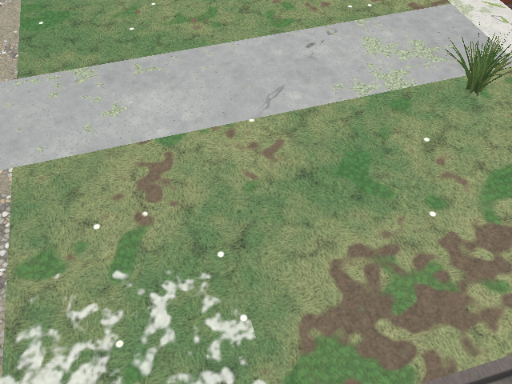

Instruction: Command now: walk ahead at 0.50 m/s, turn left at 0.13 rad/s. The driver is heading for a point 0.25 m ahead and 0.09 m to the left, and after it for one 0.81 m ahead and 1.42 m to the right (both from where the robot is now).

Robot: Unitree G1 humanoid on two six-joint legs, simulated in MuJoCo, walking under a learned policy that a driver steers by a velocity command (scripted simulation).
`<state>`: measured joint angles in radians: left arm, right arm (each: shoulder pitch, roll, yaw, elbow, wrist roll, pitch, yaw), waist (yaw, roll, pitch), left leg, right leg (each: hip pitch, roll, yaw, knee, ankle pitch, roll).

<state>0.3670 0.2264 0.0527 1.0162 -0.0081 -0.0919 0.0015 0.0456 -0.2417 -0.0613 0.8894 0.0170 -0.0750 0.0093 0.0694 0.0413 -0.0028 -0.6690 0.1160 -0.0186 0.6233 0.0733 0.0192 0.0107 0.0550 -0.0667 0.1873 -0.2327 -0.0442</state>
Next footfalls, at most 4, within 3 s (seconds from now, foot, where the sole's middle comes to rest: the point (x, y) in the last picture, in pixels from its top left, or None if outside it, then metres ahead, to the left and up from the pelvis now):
0.14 left None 0.27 0.15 -0.78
0.70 right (339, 378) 0.52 -0.13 -0.78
1.20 left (317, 260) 0.88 -0.08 -0.78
1.72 right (445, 264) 0.88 -0.46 -0.78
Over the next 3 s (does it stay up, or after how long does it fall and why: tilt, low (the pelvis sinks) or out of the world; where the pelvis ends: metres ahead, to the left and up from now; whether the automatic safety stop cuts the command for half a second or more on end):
stays up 1.03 -0.60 -0.01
